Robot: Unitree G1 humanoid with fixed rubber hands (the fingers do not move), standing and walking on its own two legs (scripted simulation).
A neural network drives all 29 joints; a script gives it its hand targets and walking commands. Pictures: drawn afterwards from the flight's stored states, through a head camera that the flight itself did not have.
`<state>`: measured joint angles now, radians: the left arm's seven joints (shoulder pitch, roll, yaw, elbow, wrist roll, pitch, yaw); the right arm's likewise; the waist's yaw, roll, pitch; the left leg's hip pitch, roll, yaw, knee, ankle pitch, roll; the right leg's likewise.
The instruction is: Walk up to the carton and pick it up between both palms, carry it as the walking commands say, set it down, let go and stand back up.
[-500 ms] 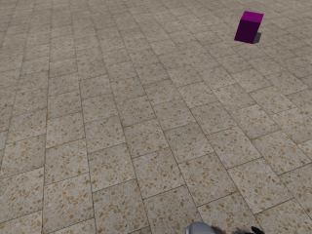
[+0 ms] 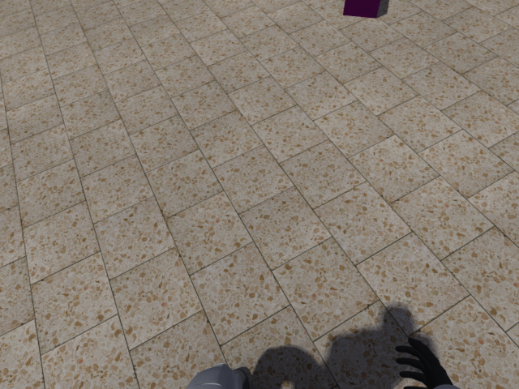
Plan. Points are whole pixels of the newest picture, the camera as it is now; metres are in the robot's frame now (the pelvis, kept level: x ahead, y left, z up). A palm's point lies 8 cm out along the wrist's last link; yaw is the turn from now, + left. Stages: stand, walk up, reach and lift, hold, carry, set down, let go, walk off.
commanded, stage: walk up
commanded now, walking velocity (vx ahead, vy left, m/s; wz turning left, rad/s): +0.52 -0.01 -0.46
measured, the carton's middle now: out of the picture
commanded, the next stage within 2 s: none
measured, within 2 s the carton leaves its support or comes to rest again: neither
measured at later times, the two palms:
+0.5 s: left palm (195, 259) +0.35 +0.16 -0.14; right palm (455, 306) +0.26 -0.34 -0.17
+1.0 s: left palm (217, 184) +0.54 +0.13 -0.15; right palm (453, 209) +0.44 -0.37 -0.13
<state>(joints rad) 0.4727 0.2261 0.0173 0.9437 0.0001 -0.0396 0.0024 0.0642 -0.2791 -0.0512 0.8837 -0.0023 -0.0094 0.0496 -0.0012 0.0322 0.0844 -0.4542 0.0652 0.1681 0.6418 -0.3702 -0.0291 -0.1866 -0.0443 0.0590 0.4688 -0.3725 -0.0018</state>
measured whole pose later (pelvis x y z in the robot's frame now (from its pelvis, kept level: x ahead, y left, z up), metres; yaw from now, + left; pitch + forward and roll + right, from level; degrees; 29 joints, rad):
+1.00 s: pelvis +0.44 -0.10 -0.01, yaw -13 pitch +0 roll +0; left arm 0.23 0.24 0.05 0.99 0.00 0.01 -0.05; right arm 0.24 -0.23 -0.05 0.92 0.00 -0.03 -0.01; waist 0.00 -0.03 0.07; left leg -0.20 0.13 0.16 0.57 -0.35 -0.05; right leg -0.46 -0.04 0.05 1.17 -0.34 0.00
